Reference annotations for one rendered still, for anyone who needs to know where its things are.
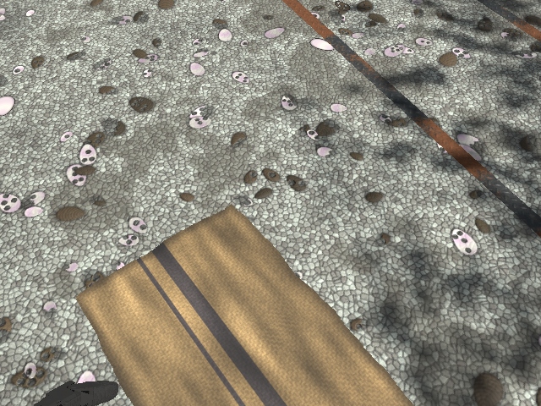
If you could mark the left robot hand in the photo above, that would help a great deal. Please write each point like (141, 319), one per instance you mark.
(89, 393)

